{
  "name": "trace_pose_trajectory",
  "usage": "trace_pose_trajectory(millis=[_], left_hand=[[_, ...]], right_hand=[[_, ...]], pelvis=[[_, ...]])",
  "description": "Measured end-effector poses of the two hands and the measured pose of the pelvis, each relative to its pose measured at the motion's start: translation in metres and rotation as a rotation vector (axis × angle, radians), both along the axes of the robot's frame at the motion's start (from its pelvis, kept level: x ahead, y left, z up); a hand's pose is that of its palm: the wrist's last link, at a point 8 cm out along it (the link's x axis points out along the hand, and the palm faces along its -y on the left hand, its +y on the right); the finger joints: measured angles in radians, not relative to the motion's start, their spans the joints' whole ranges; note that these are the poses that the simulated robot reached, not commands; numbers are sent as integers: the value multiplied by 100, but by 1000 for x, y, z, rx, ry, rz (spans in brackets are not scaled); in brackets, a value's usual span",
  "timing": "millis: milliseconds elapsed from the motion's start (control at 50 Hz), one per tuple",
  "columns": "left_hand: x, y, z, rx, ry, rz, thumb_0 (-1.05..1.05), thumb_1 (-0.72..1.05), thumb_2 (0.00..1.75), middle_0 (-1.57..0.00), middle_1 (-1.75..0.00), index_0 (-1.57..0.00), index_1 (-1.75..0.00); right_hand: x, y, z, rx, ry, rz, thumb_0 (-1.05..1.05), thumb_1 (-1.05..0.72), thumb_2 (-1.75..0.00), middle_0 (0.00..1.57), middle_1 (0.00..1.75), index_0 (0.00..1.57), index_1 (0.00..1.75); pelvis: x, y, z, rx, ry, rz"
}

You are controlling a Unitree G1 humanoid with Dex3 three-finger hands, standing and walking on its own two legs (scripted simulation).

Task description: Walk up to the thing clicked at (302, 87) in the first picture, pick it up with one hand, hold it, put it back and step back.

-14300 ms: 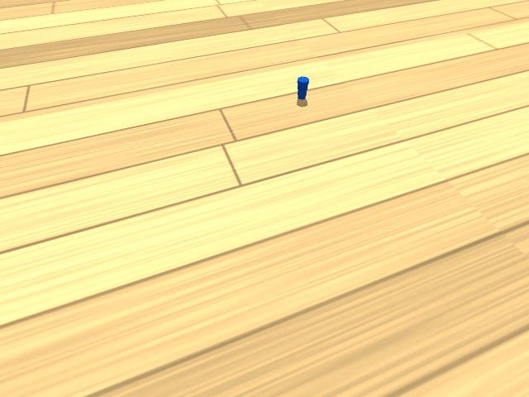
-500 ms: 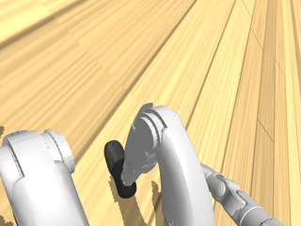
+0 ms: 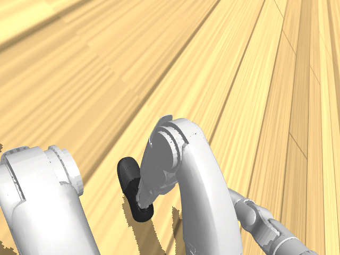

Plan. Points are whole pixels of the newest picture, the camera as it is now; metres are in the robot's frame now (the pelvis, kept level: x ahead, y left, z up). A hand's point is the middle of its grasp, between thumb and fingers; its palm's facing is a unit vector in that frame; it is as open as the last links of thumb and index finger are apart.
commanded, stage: settle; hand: left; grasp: from the side
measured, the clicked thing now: out of the picture +0.43 +0.27 -0.22
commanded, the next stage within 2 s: lift in 1.62 s
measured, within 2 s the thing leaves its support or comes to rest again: leaves its support in 0.06 s
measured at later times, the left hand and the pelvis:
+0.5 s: hand out of the picture +0.40 +0.30 -0.08, palm faces +0.32 -0.95 -0.03, open 10.3 cm; pelvis +0.01 -0.01 +0.02, yaw +4 degrees
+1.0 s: hand out of the picture +0.41 +0.29 +0.01, palm faces +0.28 -0.96 -0.07, open 10.2 cm; pelvis +0.02 -0.02 +0.05, yaw +10 degrees
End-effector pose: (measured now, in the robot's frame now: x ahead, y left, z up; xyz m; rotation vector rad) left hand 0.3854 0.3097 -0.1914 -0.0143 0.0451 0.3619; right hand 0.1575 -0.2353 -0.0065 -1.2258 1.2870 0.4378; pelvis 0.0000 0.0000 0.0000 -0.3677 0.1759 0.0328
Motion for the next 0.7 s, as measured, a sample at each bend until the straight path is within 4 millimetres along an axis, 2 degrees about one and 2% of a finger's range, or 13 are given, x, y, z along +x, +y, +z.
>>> trace_pose_trajectory(millis=[160, 460, 700], left_hand=[[-4, 11, 19, 19, -47, 11, 4, -29, 95, -78, -96, -65, -97], [-17, 30, 98, 67, -87, -29, 4, -30, 96, -79, -94, -67, -95], [-22, 34, 155, 97, -54, -55, 4, -31, 98, -81, -93, -68, -93]], right_hand=[[5, -1, -2, 23, -10, -27, 0, -92, -90, 20, 30, 21, 30], [31, 0, -4, 172, -136, -142, 0, -90, -90, 20, 30, 21, 30], [43, -5, -19, 290, -182, -289, 0, -89, -89, 20, 30, 21, 30]], pelvis=[[1, -3, 3, 14, 23, 10], [5, -7, 19, 57, 129, 43], [12, -13, 34, 109, 239, 74]])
